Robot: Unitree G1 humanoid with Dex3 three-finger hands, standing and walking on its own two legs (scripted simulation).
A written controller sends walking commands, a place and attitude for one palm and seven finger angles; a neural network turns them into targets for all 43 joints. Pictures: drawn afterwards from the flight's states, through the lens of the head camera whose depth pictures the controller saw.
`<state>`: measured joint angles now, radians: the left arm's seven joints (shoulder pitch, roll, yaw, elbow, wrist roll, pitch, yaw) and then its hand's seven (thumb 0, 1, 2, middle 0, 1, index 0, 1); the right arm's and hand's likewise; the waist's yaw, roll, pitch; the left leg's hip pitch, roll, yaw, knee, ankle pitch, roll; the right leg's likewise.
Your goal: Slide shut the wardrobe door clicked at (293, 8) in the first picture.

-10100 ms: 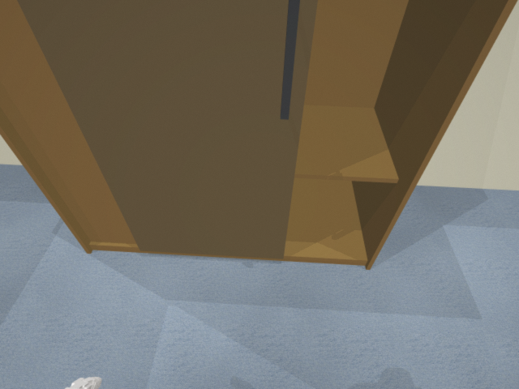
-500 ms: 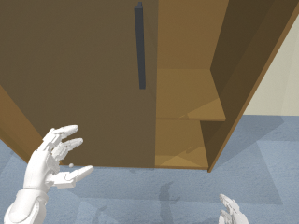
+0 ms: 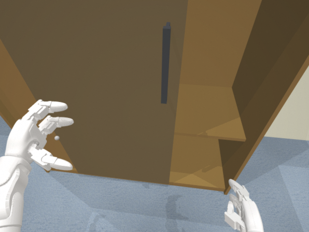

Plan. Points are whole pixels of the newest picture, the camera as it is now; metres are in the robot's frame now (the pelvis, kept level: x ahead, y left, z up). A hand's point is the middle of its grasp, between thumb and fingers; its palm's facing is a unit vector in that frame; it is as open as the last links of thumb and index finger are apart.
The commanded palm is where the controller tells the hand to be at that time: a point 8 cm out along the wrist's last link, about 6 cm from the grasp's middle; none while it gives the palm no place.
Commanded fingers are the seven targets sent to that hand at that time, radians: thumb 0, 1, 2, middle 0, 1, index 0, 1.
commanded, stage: raise the hand with hooked fingers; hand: left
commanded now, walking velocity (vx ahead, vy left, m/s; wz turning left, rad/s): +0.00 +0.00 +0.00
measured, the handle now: (165, 66) +0.57 +0.04 +0.17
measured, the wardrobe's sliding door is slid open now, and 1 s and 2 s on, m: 0.37 0.37 0.37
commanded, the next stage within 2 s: move the hooked fingers beside the handle in 0.74 s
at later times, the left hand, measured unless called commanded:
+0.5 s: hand (48, 118) +0.28 +0.27 +0.19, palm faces +0.05 -0.99 -0.09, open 14.0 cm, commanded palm +0.24 +0.32 +0.20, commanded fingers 0.00 -0.50 0.30 -0.30 -1.20 -0.30 -1.20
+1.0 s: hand (56, 113) +0.30 +0.26 +0.19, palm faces +0.07 -0.99 -0.07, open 14.0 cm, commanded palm +0.28 +0.30 +0.20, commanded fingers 0.00 -0.50 0.30 -0.30 -1.20 -0.30 -1.20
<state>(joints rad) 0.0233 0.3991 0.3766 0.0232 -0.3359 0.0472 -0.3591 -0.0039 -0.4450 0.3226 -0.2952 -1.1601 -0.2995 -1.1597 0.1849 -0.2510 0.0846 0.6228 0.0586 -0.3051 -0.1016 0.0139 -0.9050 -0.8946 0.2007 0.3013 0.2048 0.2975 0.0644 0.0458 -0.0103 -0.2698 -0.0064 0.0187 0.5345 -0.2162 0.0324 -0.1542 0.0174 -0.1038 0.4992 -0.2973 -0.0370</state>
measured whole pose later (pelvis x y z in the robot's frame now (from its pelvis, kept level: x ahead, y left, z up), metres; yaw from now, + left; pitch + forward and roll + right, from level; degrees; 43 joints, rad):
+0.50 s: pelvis +0.00 +0.00 +0.00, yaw -1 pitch -3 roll -1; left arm -0.12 0.49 0.47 0.12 -0.34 0.18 -0.45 -0.01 -0.50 0.30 -0.30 -1.20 -0.30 -1.20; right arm 0.21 -0.29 0.08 0.63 0.08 -0.25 -0.09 0.02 -0.90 -0.89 0.20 0.30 0.21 0.30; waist 0.04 0.06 -0.01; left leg -0.24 -0.01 0.03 0.48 -0.19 0.03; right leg -0.13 0.02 -0.09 0.46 -0.28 -0.04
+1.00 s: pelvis +0.01 -0.01 +0.00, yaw +0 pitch -3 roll +0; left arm -0.19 0.47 0.44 0.20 -0.33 0.16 -0.43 -0.01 -0.50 0.30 -0.30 -1.20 -0.30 -1.20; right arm 0.19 -0.27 0.09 0.64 0.08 -0.25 -0.10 0.01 -0.90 -0.89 0.20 0.30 0.21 0.30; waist 0.06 0.07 -0.01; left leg -0.24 0.00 0.01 0.48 -0.20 0.02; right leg -0.12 0.03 -0.11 0.45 -0.29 -0.05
